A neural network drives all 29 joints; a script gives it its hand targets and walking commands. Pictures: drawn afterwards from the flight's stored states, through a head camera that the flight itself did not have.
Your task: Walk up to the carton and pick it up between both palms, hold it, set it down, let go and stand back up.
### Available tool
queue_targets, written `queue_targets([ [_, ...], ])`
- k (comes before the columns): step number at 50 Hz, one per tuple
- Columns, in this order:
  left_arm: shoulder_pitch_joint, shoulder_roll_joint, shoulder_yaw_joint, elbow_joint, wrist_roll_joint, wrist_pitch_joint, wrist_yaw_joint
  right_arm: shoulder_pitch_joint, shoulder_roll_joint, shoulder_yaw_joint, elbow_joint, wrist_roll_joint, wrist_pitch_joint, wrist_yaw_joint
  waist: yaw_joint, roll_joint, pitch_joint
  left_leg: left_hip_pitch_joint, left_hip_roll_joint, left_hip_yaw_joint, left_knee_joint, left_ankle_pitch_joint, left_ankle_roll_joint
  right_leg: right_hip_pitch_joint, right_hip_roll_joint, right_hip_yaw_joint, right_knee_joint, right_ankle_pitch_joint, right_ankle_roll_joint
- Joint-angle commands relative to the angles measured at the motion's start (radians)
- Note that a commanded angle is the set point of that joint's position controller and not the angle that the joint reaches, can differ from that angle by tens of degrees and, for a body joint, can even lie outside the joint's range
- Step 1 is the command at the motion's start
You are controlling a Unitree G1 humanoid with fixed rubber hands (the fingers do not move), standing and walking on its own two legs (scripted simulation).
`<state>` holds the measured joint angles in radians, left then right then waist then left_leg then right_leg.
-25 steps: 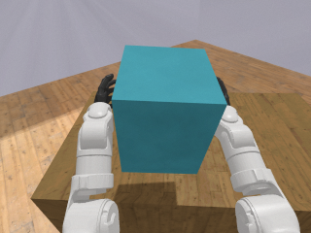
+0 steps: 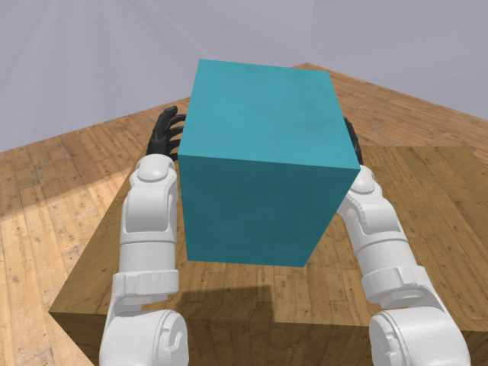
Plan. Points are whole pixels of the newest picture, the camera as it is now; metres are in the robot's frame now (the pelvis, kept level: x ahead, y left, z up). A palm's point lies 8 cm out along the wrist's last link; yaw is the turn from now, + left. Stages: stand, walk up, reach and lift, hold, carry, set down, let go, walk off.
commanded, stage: set down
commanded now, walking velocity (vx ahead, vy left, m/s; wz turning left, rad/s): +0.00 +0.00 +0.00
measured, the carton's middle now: (254, 169) +0.37 +0.01 +0.19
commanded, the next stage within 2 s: none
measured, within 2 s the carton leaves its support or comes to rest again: neither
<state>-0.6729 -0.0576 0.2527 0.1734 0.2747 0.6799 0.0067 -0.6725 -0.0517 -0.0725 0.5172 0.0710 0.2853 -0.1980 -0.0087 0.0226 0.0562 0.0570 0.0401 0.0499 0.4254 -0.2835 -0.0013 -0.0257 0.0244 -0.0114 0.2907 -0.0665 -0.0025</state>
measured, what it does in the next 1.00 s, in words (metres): stands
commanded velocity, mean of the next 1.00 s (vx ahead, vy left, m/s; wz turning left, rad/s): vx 0.00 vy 0.00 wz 0.00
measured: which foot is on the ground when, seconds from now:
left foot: down 0.00-1.00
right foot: down 0.00-1.00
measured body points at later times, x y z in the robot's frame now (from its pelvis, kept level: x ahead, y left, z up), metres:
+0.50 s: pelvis +0.01 +0.00 +0.00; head -0.02 +0.00 +0.45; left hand +0.38 +0.14 +0.16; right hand +0.40 -0.15 +0.16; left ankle -0.01 +0.11 -0.74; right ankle +0.08 -0.12 -0.74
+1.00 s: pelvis +0.02 +0.00 +0.00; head +0.01 +0.00 +0.45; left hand +0.38 +0.15 +0.13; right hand +0.42 -0.15 +0.13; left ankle -0.01 +0.11 -0.74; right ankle +0.08 -0.12 -0.74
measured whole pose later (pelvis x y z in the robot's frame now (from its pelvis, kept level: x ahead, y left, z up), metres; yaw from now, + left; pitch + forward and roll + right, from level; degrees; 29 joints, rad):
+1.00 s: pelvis +0.02 +0.00 +0.00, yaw +0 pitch -7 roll -1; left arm -0.43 -0.17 0.25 0.15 0.32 0.48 0.07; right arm -0.61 -0.05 -0.09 0.69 0.07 -0.03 -0.07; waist -0.01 0.02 0.11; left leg 0.03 0.04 0.05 0.38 -0.28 0.00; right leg -0.07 0.03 -0.01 0.28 -0.09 -0.01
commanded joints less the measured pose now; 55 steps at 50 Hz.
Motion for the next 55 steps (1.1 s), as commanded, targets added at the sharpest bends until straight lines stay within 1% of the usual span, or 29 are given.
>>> queue_targets([
  [1, -0.458, -0.509, -0.273, -0.011, -0.012, -0.076, -0.179, -0.751, 0.516, 0.265, -0.228, 0.018, -0.195, 0.18, -0.025, -0.05, -0.296, -0.202, -0.058, -0.038, -0.209, 0.17, 0.0, 0.296, 0.016, -0.068, 0.001, -0.022, -0.002],
  [2, -0.482, -0.521, -0.288, -0.002, -0.024, -0.09, -0.187, -0.713, 0.513, 0.238, -0.157, -0.007, -0.201, 0.179, -0.053, -0.058, -0.262, -0.209, -0.055, -0.04, -0.224, 0.152, -0.004, 0.294, 0.019, -0.081, 0.001, -0.023, -0.002],
  [5, -0.487, -0.505, -0.286, 0.003, -0.003, -0.099, -0.186, -0.663, 0.488, 0.189, -0.092, -0.021, -0.234, 0.196, -0.048, -0.029, -0.205, -0.263, -0.03, -0.055, -0.276, 0.06, 0.007, 0.303, 0.016, -0.087, 0.004, -0.084, 0.0],
  [8, -0.539, -0.542, -0.332, -0.085, -0.04, -0.152, -0.157, -0.75, 0.494, 0.226, -0.16, -0.008, -0.298, 0.203, -0.024, -0.014, -0.349, -0.143, -0.037, -0.048, -0.205, 0.244, -0.028, 0.27, 0.033, -0.103, 0.014, -0.017, -0.011],
  [9, -0.558, -0.532, -0.329, -0.065, -0.026, -0.167, -0.152, -0.703, 0.498, 0.21, -0.077, -0.018, -0.295, 0.2, -0.036, -0.035, -0.271, -0.137, -0.04, -0.046, -0.21, 0.267, -0.026, 0.246, 0.036, -0.104, 0.004, -0.012, -0.007],
  [11, -0.62, -0.586, -0.422, -0.192, -0.072, -0.218, -0.129, -0.767, 0.537, 0.271, -0.179, 0.0, -0.341, 0.208, -0.011, -0.002, -0.406, -0.097, -0.044, -0.043, -0.167, 0.364, -0.043, 0.256, 0.026, -0.096, 0.022, 0.044, -0.007],
  [14, -0.589, -0.543, -0.376, -0.042, -0.033, -0.226, -0.112, -0.662, 0.508, 0.188, 0.016, -0.045, -0.326, 0.223, -0.024, -0.017, -0.252, -0.175, -0.02, -0.047, -0.232, 0.155, -0.015, 0.21, 0.019, -0.096, 0.005, -0.079, -0.009],
  [15, -0.567, -0.506, -0.357, -0.056, -0.016, -0.219, -0.099, -0.648, 0.485, 0.188, 0.027, -0.046, -0.327, 0.233, 0.011, -0.023, -0.261, -0.194, -0.016, -0.049, -0.267, 0.089, -0.011, 0.216, 0.024, -0.098, 0.012, -0.107, -0.012],
  [16, -0.587, -0.551, -0.377, -0.1, -0.035, -0.234, -0.093, -0.654, 0.503, 0.183, -0.003, -0.057, -0.348, 0.246, 0.005, 0.008, -0.297, -0.184, -0.012, -0.041, -0.25, 0.15, -0.029, 0.224, 0.023, -0.109, 0.018, -0.072, -0.014],
  [17, -0.586, -0.564, -0.423, -0.177, -0.06, -0.256, -0.081, -0.686, 0.54, 0.255, -0.089, -0.026, -0.364, 0.244, 0.026, -0.039, -0.356, -0.157, -0.023, -0.041, -0.214, 0.254, -0.026, 0.237, 0.028, -0.104, 0.02, 0.006, -0.015],
  [18, -0.581, -0.568, -0.412, -0.119, -0.059, -0.257, -0.079, -0.715, 0.506, 0.263, -0.095, -0.009, -0.371, 0.238, 0.023, -0.027, -0.348, -0.124, -0.029, -0.037, -0.192, 0.284, -0.032, 0.223, 0.022, -0.1, 0.01, 0.006, -0.009],
  [19, -0.521, -0.549, -0.394, -0.091, -0.045, -0.249, -0.065, -0.691, 0.511, 0.274, -0.075, -0.004, -0.366, 0.239, 0.048, -0.051, -0.354, -0.121, -0.037, -0.036, -0.186, 0.294, -0.023, 0.22, 0.024, -0.085, 0.001, 0.014, -0.013],
  [21, -0.477, -0.509, -0.348, -0.022, -0.025, -0.234, -0.076, -0.644, 0.476, 0.227, -0.039, -0.034, -0.35, 0.232, 0.023, -0.07, -0.295, -0.143, -0.043, -0.023, -0.199, 0.236, -0.01, 0.227, 0.022, -0.087, -0.01, 0.007, -0.011],
  [23, -0.5, -0.529, -0.372, -0.109, -0.032, -0.241, -0.069, -0.629, 0.5, 0.291, -0.053, 0.001, -0.355, 0.234, 0.038, -0.067, -0.316, -0.13, -0.042, -0.022, -0.186, 0.292, -0.011, 0.224, 0.026, -0.083, 0.002, 0.04, -0.009],
  [25, -0.437, -0.54, -0.351, -0.097, -0.007, -0.231, -0.064, -0.575, 0.465, 0.262, 0.025, -0.012, -0.345, 0.245, 0.052, -0.012, -0.274, -0.128, -0.026, -0.033, -0.192, 0.328, -0.04, 0.219, 0.037, -0.094, 0.006, 0.022, -0.023],
  [27, -0.49, -0.567, -0.425, -0.214, -0.047, -0.25, -0.051, -0.588, 0.468, 0.293, -0.057, 0.015, -0.367, 0.242, 0.034, -0.009, -0.38, -0.04, -0.018, -0.038, -0.162, 0.443, -0.053, 0.196, 0.04, -0.104, 0.008, 0.068, -0.02],
  [28, -0.415, -0.521, -0.349, -0.09, -0.016, -0.24, -0.055, -0.578, 0.456, 0.281, -0.023, 0.001, -0.354, 0.238, 0.064, -0.06, -0.296, -0.102, -0.033, -0.03, -0.169, 0.394, -0.035, 0.215, 0.034, -0.086, -0.024, 0.056, -0.029],
  [29, -0.412, -0.547, -0.427, -0.183, -0.053, -0.238, -0.054, -0.554, 0.465, 0.311, -0.078, 0.017, -0.358, 0.23, 0.035, -0.049, -0.347, -0.056, -0.031, -0.034, -0.154, 0.461, -0.042, 0.209, 0.044, -0.094, 0.001, 0.115, -0.018],
  [33, -0.392, -0.567, -0.455, -0.229, -0.048, -0.261, -0.036, -0.56, 0.458, 0.349, -0.128, 0.029, -0.372, 0.235, 0.043, -0.044, -0.416, -0.02, -0.025, -0.038, -0.117, 0.537, -0.061, 0.199, 0.051, -0.099, 0.003, 0.154, -0.022],
  [34, -0.399, -0.546, -0.449, -0.214, -0.064, -0.264, -0.028, -0.59, 0.473, 0.357, -0.156, 0.029, -0.37, 0.234, 0.067, -0.065, -0.427, -0.062, -0.037, -0.032, -0.13, 0.474, -0.045, 0.225, 0.043, -0.082, -0.012, 0.157, -0.026],
  [37, -0.363, -0.555, -0.474, -0.198, -0.061, -0.263, -0.016, -0.544, 0.449, 0.341, -0.14, 0.02, -0.379, 0.232, 0.047, -0.032, -0.418, -0.091, -0.035, -0.033, -0.108, 0.519, -0.065, 0.232, 0.041, -0.085, -0.016, 0.189, -0.035],
  [40, -0.375, -0.539, -0.456, -0.174, -0.06, -0.28, -0.001, -0.533, 0.434, 0.334, -0.097, 0.011, -0.369, 0.244, 0.067, -0.059, -0.383, -0.09, -0.028, -0.034, -0.128, 0.505, -0.06, 0.185, 0.055, -0.086, -0.021, 0.155, -0.039],
  [42, -0.302, -0.544, -0.433, -0.167, -0.023, -0.274, 0.008, -0.5, 0.405, 0.311, -0.046, -0.008, -0.375, 0.255, 0.086, -0.021, -0.356, -0.07, -0.017, -0.036, -0.122, 0.543, -0.08, 0.153, 0.057, -0.09, -0.044, 0.105, -0.06],
  [45, -0.304, -0.56, -0.439, -0.145, -0.024, -0.272, 0.009, -0.513, 0.394, 0.279, -0.039, -0.024, -0.382, 0.258, 0.063, -0.03, -0.357, -0.056, -0.016, -0.026, -0.127, 0.514, -0.072, 0.13, 0.054, -0.102, -0.037, 0.095, -0.051],
  [47, -0.347, -0.561, -0.451, -0.185, -0.038, -0.286, 0.03, -0.53, 0.386, 0.29, -0.051, -0.006, -0.388, 0.268, 0.087, -0.003, -0.431, -0.012, 0.0, -0.042, -0.101, 0.586, -0.086, 0.095, 0.064, -0.1, -0.039, 0.094, -0.067],
  [50, -0.4, -0.583, -0.456, -0.155, -0.03, -0.297, 0.061, -0.509, 0.346, 0.188, 0.087, -0.046, -0.388, 0.292, 0.051, 0.041, -0.396, 0.007, 0.025, -0.058, -0.115, 0.539, -0.104, 0.01, 0.063, -0.116, -0.059, 0.001, -0.089],
  [51, -0.369, -0.564, -0.417, -0.11, -0.021, -0.3, 0.062, -0.549, 0.328, 0.189, 0.066, -0.042, -0.399, 0.303, 0.096, 0.015, -0.354, -0.012, 0.024, -0.049, -0.121, 0.531, -0.099, -0.006, 0.066, -0.112, -0.078, -0.033, -0.095],
  [52, -0.351, -0.576, -0.422, -0.105, -0.008, -0.297, 0.063, -0.52, 0.345, 0.185, 0.072, -0.051, -0.401, 0.303, 0.079, 0.005, -0.335, -0.018, 0.03, -0.048, -0.138, 0.512, -0.093, 0.011, 0.066, -0.116, -0.084, -0.014, -0.097],
  [55, -0.36, -0.598, -0.4, -0.115, 0.004, -0.302, 0.081, -0.583, 0.336, 0.196, 0.048, -0.038, -0.421, 0.325, 0.121, 0.019, -0.38, -0.014, 0.027, -0.035, -0.118, 0.549, -0.095, -0.026, 0.067, -0.117, -0.065, -0.006, -0.097],
])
